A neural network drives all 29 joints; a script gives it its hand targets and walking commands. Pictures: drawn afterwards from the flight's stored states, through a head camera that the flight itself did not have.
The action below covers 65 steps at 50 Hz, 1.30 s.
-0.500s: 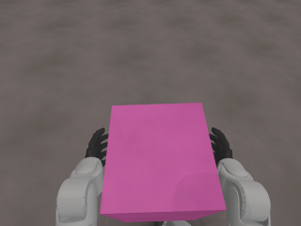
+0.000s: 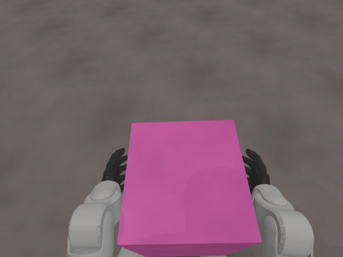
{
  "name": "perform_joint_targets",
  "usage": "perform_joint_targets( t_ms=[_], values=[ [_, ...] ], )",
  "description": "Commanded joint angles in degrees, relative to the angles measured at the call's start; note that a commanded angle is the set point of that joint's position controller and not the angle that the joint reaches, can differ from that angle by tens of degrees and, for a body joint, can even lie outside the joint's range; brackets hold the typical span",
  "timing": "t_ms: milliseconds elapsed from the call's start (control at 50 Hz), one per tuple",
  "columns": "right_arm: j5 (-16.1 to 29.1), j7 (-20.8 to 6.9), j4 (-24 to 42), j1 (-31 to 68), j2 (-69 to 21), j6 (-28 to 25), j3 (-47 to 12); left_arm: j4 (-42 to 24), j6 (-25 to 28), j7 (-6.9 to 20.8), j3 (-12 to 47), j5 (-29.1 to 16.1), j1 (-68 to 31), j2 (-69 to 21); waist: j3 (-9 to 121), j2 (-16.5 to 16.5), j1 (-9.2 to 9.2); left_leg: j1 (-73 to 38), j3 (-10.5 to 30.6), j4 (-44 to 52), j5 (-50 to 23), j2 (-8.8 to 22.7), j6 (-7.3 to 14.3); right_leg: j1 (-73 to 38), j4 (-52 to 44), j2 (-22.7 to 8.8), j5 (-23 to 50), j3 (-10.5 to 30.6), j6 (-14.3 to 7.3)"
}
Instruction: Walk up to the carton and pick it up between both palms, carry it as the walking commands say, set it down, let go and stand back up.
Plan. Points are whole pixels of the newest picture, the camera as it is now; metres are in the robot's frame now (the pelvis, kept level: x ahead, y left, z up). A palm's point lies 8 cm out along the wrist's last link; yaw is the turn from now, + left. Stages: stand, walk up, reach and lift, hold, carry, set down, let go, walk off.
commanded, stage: carry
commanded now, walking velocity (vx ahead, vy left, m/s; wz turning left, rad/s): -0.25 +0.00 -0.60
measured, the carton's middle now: (184, 197) +0.24 -0.01 +0.01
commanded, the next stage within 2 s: none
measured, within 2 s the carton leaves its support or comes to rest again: neither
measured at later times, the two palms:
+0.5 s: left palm out of the picture +0.08 +0.10 +0.10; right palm out of the picture +0.01 -0.18 +0.11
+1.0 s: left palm out of the picture -0.08 +0.06 +0.08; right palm out of the picture -0.21 -0.20 +0.10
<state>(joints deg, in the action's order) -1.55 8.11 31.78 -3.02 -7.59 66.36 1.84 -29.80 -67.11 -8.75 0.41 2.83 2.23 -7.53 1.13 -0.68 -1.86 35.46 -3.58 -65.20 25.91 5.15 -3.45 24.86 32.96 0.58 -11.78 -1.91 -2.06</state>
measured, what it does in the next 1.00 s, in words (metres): walks backwards, turning right: left foot, then right foot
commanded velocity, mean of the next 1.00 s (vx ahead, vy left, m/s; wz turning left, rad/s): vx -0.17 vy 0.00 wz -0.40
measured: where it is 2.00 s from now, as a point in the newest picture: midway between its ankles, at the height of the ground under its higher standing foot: outside the picture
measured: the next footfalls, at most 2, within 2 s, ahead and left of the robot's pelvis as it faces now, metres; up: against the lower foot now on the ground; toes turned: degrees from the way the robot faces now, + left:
left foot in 0.22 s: -0.09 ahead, +0.10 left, +0.00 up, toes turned -1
right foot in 0.60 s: -0.27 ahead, -0.12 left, +0.00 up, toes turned -27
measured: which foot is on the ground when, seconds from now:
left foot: up 0.00-0.20, down 0.22-0.62, up 0.64-0.96, down 0.98-1.00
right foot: down 0.00-0.24, up 0.26-0.58, down 0.60-1.00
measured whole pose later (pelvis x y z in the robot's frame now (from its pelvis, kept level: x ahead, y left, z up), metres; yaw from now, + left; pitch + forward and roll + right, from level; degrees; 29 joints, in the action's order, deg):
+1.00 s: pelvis -0.36 +0.03 +0.00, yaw -26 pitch +4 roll +0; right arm -1.7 8.0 28.5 -0.6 -7.4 66.3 1.5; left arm -29.2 -68.1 -8.9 -1.0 3.4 0.9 -7.4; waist 6.7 3.5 -0.2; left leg 15.5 -6.2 -31.1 20.7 0.2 0.7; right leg 27.8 26.9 1.6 -4.7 -2.2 -1.4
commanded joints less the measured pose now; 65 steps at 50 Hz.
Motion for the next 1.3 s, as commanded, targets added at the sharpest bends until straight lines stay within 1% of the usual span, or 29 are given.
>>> perform_joint_targets(
  t_ms=[0, 140, 200, 220, 240, 260, 280, 300, 360, 500, 540, 580, 600, 620, 640, 680, 720, 780, 900, 940, 960, 980, 1000, 1020, 1080, 1200, 1220, 1240, 1280],
  values=[
    [18.51, -7.56, 8.42, 25.19, -50.11, -1.97, -39.81, -10.60, 3.24, 7.64, 32.39, -14.89, -21.33, -47.32, 17.92, 8.25, 2.23, -0.29, 2.35, -0.26, -0.27, -1.49, 0.12, -13.73, -11.92, -13.94, 12.80, 15.29, -4.31],
    [15.73, -6.56, 4.39, 20.17, -46.58, -0.54, -36.52, -9.76, 1.90, 7.44, 33.48, -15.49, -19.73, -43.23, 19.56, 11.93, 2.86, -13.00, 0.25, 22.55, 3.34, -6.42, 2.22, -12.55, -17.08, -12.92, 9.71, 21.06, -3.74],
    [14.33, -6.62, 2.17, 17.35, -46.15, -0.43, -34.66, -9.90, 1.47, 7.28, 35.45, -16.51, -21.56, -43.54, 21.19, 13.70, 1.84, -30.40, -4.05, 44.74, -3.66, -5.57, 3.32, -7.08, -19.65, -7.60, 5.96, 16.19, 4.30],
    [14.05, -6.76, 1.74, 17.63, -45.91, -0.43, -34.14, -9.59, 1.30, 7.23, 35.94, -16.64, -22.51, -43.61, 19.49, 7.01, 2.07, -36.00, 2.51, 49.01, -3.23, 1.09, 4.40, -0.57, -15.05, -4.15, -0.28, 12.89, 7.01],
    [13.31, -6.97, 1.75, 17.97, -46.63, -1.21, -32.68, -12.19, 1.35, 7.65, 38.31, -17.69, -25.86, -44.80, 15.84, -18.54, 0.29, -27.26, 22.64, 51.66, -5.37, 20.36, 13.10, 8.52, 10.21, 4.01, -14.46, 2.98, 7.63],
    [13.42, -7.50, 3.62, 19.87, -45.90, -1.39, -32.61, -12.86, 1.45, 7.38, 38.43, -17.58, -28.48, -46.01, 10.04, -16.71, 1.90, -16.80, 17.76, 51.98, -22.13, 27.83, 15.84, 11.49, 29.84, 2.88, -22.01, 1.29, 6.25],
    [13.88, -7.70, 5.70, 21.58, -46.19, -1.63, -32.92, -14.58, 1.69, 7.58, 38.69, -17.97, -30.17, -46.24, 8.93, -8.52, 2.19, -13.75, 10.19, 48.28, -29.28, 23.16, 13.32, 10.42, 37.04, 0.47, -17.39, 4.41, 4.14],
    [14.43, -7.84, 6.34, 22.34, -46.47, -1.66, -32.79, -14.09, 1.73, 7.53, 38.41, -18.19, -30.02, -47.02, 8.76, -5.53, 1.99, -13.49, 4.18, 46.60, -30.98, 18.19, 11.90, 10.97, 41.22, 0.86, -12.90, 3.94, 3.97],
    [14.03, -7.22, 5.81, 20.18, -43.61, -1.27, -31.09, -10.65, 0.90, 6.59, 37.37, -17.68, -26.84, -45.41, 12.16, -7.99, 1.99, -23.40, -1.71, 39.75, -45.09, 12.60, 10.12, 12.73, 44.25, 2.36, -9.17, 0.58, 5.30],
    [13.20, -5.76, 4.76, 17.50, -40.66, 0.57, -30.65, -7.14, -1.20, 5.04, 34.47, -15.63, -22.29, -42.47, 16.09, -15.94, 1.17, -29.52, 0.40, 35.39, -46.43, 16.23, 10.86, 3.84, 12.21, 1.35, -17.40, -8.07, 4.59],
    [12.96, -5.59, 3.62, 17.66, -41.10, 0.97, -31.29, -5.54, -1.58, 5.25, 33.07, -14.99, -21.03, -42.45, 17.12, -14.43, 2.03, -28.00, -0.18, 32.99, -42.22, 16.87, 9.23, -1.72, -1.78, 0.54, -10.73, -8.06, 3.47],
    [13.48, -5.82, 2.83, 19.11, -41.99, 0.89, -32.20, -4.46, -1.50, 5.91, 31.97, -14.59, -20.89, -43.08, 15.12, -3.70, 2.63, -16.06, -3.54, 25.49, -24.43, 13.70, 3.48, -11.50, -14.12, -5.00, -0.51, -0.38, 3.02],
    [13.34, -5.88, 2.72, 19.64, -42.80, 0.85, -32.65, -3.69, -1.31, 6.44, 31.19, -14.56, -20.40, -43.20, 15.42, 12.00, 2.05, -0.42, -3.31, 16.77, 3.47, 8.57, 0.36, -19.53, -13.22, -17.92, 19.33, 16.74, 0.67],
    [14.19, -6.15, 5.50, 22.70, -44.32, 0.62, -35.97, -4.42, -0.12, 6.83, 31.26, -15.03, -21.20, -44.12, 14.91, 26.67, 2.15, 4.95, -3.02, 7.27, 15.34, 1.98, -1.21, -16.18, -10.47, -24.63, 44.16, 23.99, -6.20],
    [15.75, -6.64, 6.07, 24.92, -47.32, -0.08, -37.01, -7.14, 0.66, 7.38, 31.77, -15.93, -22.84, -45.61, 15.03, 17.56, 1.87, 1.73, 2.11, -0.47, 11.21, 3.04, -0.82, -15.11, -8.10, -19.82, 46.35, 16.81, -5.67],
    [17.86, -7.73, 8.13, 28.97, -50.83, -1.37, -39.56, -8.81, 2.07, 8.01, 32.26, -15.41, -24.34, -49.03, 14.44, 8.04, 2.22, 0.34, 2.86, -6.32, 2.38, 1.16, 0.09, -10.22, -10.18, -15.46, 23.09, 10.12, -3.95],
    [18.93, -8.24, 9.00, 29.70, -51.94, -1.96, -40.01, -10.49, 3.04, 8.04, 32.24, -15.36, -25.27, -49.60, 16.06, 6.28, 2.30, -0.24, 2.56, -7.69, -2.50, 0.29, 0.11, -10.26, -11.91, -13.45, 6.27, 10.35, -4.33],
    [18.35, -7.88, 7.24, 26.56, -49.27, -1.10, -39.00, -9.69, 2.76, 7.56, 31.25, -14.64, -21.77, -46.66, 17.07, 8.03, 2.34, -1.87, 1.71, 1.26, -1.38, -1.24, 0.28, -12.13, -15.04, -13.56, -2.97, 13.82, -4.70],
    [15.84, -7.23, 2.27, 22.33, -45.30, 0.72, -35.57, -7.90, 1.17, 6.80, 32.32, -14.68, -21.06, -42.84, 18.13, 10.61, 3.14, -14.33, -1.33, 27.62, 3.40, -4.63, 2.41, -11.36, -18.52, -13.66, -7.82, 17.53, -5.17],
    [14.56, -7.16, 0.28, 19.95, -44.76, 1.03, -34.20, -7.10, 0.73, 6.66, 33.40, -15.27, -22.12, -43.00, 19.03, 9.45, 2.07, -24.45, -4.80, 44.04, -4.04, -4.36, 2.93, -10.00, -17.42, -10.61, -5.56, 14.16, -0.54],
    [14.21, -7.27, -0.44, 20.23, -44.62, 1.10, -33.78, -6.26, 0.53, 6.58, 33.71, -15.19, -22.65, -43.05, 18.72, 5.15, 2.33, -29.62, 0.46, 47.04, -4.31, 0.49, 3.39, -6.02, -14.13, -8.54, -5.11, 12.22, 2.35],
    [13.39, -7.45, -1.18, 20.24, -45.06, 0.64, -32.68, -7.35, 0.44, 6.98, 35.44, -15.81, -24.31, -43.99, 15.30, -8.90, 1.34, -27.13, 12.54, 49.13, -1.74, 9.32, 6.26, 1.73, -6.41, -2.78, -3.44, 5.28, 5.77],
    [12.96, -7.71, -0.90, 21.19, -45.47, 0.35, -31.64, -8.49, 0.46, 7.09, 36.34, -16.57, -28.23, -45.28, 10.27, -13.60, 1.28, -20.00, 16.44, 52.07, -4.28, 15.35, 8.58, 4.18, 1.19, -0.86, -7.61, 4.30, 4.34],
    [13.06, -7.84, 0.27, 22.64, -45.72, 0.15, -31.61, -9.61, 0.42, 7.12, 36.70, -17.10, -30.94, -45.97, 9.91, -12.56, 1.16, -16.87, 15.01, 51.93, -8.69, 17.61, 9.85, 3.34, 8.11, -0.79, -10.82, 3.77, 3.53],
    [12.82, -7.39, 1.40, 23.64, -44.75, 0.32, -31.39, -7.74, 0.12, 7.09, 36.38, -17.55, -30.77, -46.34, 9.07, -5.94, 1.56, -14.95, 7.06, 48.63, -11.60, 12.54, 9.12, 2.79, 16.48, -1.36, -7.56, 2.73, 3.25],
    [12.86, -6.44, 1.17, 20.92, -42.15, 1.19, -30.22, -4.42, -1.14, 5.99, 35.02, -16.56, -25.67, -44.63, 15.15, -7.14, 2.43, -19.71, 3.41, 38.41, -35.93, 8.92, 5.93, -11.51, -8.97, -4.15, 1.57, -2.62, 4.80],
    [12.76, -6.39, 0.48, 20.51, -42.17, 1.32, -30.31, -4.07, -1.21, 6.01, 34.52, -16.36, -25.17, -44.21, 17.22, -5.20, 2.25, -18.77, 3.27, 36.35, -35.96, 7.96, 4.66, -15.34, -8.97, -7.34, 6.14, 0.30, 5.08],
    [12.51, -6.28, -0.04, 20.25, -42.56, 1.28, -30.55, -3.69, -1.10, 6.17, 34.16, -16.31, -24.61, -43.97, 19.24, -0.36, 1.88, -16.70, 2.97, 32.96, -34.79, 6.59, 3.24, -18.90, -5.45, -11.60, 24.45, 3.82, 5.18],
    [13.82, -6.71, 1.75, 23.21, -44.15, 1.43, -32.87, -3.69, -0.46, 6.21, 32.81, -15.90, -24.68, -44.88, 18.53, 4.75, 1.80, -18.91, 0.67, 35.65, -20.81, 4.77, 2.51, -13.45, -5.00, -10.50, 19.36, 2.26, 3.76]
  ],
)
